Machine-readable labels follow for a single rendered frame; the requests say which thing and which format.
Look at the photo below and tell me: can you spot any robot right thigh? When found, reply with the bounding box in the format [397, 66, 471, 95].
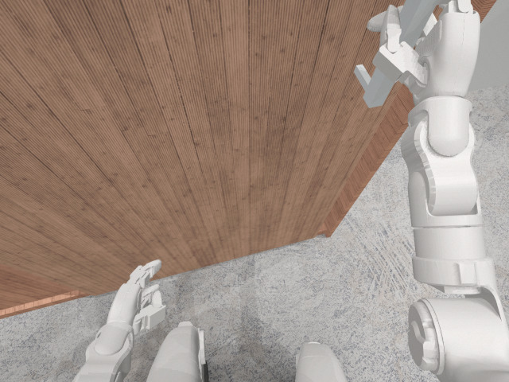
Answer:
[295, 344, 348, 382]

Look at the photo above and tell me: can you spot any robot thigh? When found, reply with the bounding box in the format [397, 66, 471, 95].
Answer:
[295, 344, 348, 382]
[146, 325, 206, 382]

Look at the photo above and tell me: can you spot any right robot upper arm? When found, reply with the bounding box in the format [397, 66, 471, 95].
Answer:
[408, 298, 509, 382]

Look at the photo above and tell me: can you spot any robot right hand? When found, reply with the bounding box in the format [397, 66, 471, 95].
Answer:
[367, 0, 480, 106]

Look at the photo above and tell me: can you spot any handle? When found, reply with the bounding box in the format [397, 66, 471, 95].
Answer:
[354, 0, 439, 108]

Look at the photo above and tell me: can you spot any left robot forearm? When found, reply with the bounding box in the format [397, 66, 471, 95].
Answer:
[72, 322, 134, 382]

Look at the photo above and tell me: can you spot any robot left thigh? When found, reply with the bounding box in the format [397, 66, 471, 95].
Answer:
[146, 325, 206, 382]

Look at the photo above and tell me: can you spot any right robot forearm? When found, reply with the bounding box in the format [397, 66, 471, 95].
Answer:
[401, 95, 509, 340]

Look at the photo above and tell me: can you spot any wardrobe door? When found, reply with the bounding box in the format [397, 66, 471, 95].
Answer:
[0, 263, 75, 310]
[0, 0, 443, 296]

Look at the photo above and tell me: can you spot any robot left hand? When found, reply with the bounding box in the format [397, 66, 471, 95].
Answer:
[107, 259, 166, 335]

